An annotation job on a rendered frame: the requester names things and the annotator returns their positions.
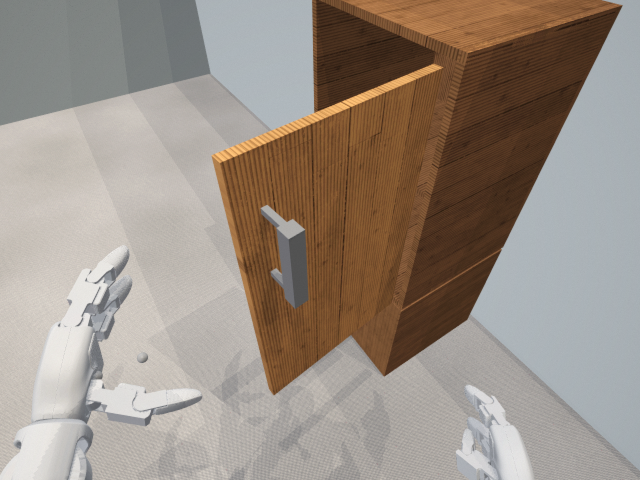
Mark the cupboard door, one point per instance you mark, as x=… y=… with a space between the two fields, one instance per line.
x=347 y=174

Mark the left robot forearm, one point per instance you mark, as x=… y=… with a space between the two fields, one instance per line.
x=52 y=449

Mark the right robot hand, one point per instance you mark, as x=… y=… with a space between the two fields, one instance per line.
x=505 y=455

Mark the handle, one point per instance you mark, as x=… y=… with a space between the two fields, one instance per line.
x=292 y=250

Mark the left robot hand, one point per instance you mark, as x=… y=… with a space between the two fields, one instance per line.
x=64 y=387

